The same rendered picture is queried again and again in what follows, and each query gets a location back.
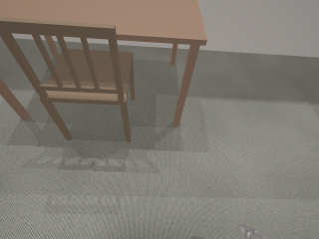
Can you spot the robot right hand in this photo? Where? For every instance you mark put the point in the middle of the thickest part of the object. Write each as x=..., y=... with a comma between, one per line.
x=248, y=232

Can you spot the chair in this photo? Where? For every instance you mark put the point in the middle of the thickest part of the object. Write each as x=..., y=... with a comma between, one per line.
x=80, y=76

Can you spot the table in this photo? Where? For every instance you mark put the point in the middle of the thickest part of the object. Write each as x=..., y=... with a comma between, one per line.
x=154, y=21

